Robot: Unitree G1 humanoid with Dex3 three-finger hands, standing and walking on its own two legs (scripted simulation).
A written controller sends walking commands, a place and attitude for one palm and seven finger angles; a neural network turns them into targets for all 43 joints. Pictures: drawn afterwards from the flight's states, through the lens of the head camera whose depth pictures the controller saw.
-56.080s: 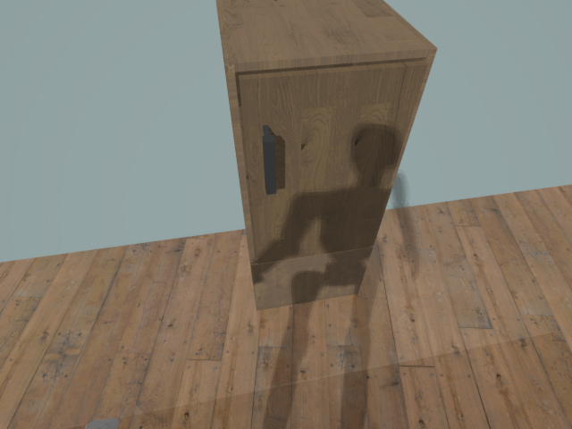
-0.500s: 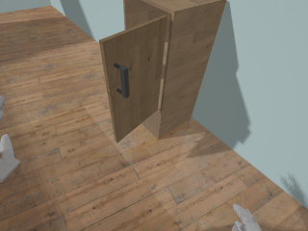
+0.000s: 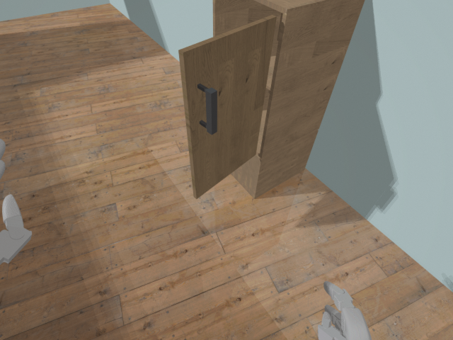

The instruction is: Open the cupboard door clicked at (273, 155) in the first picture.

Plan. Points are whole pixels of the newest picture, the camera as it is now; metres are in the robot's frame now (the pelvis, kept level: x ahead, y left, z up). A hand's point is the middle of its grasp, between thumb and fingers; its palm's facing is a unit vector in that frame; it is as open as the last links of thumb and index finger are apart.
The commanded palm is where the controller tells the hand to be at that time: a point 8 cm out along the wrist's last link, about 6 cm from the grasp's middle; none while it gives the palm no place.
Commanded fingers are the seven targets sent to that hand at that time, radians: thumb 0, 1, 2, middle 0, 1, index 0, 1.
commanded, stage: stop stepping back and stand still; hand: left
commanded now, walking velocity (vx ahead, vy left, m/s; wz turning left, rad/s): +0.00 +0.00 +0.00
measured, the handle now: (206, 109) +0.70 +0.10 +0.01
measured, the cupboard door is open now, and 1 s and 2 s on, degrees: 100 100 100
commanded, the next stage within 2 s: let the arm hang, fingers relaxed in 0.08 s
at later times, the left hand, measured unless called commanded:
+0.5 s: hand out of the picture +0.02 +0.19 -0.17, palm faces +0.08 -0.98 -0.19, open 6.9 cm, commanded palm none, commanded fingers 0.00 0.90 0.90 -0.20 -0.30 -0.20 -0.30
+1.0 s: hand out of the picture -0.05 +0.19 -0.16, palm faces +0.08 -0.97 -0.21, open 7.4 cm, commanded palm none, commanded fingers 0.00 0.90 0.90 -0.20 -0.30 -0.20 -0.30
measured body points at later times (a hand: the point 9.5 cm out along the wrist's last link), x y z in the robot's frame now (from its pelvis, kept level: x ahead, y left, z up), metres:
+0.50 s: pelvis -0.02 +0.01 +0.00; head +0.00 +0.02 +0.45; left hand +0.02 +0.24 -0.15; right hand +0.05 -0.24 -0.14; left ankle +0.01 +0.13 -0.73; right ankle -0.02 -0.11 -0.73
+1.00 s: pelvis -0.03 +0.01 +0.01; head -0.03 +0.00 +0.46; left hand -0.05 +0.24 -0.15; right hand -0.03 -0.20 -0.16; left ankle +0.01 +0.13 -0.73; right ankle -0.02 -0.11 -0.73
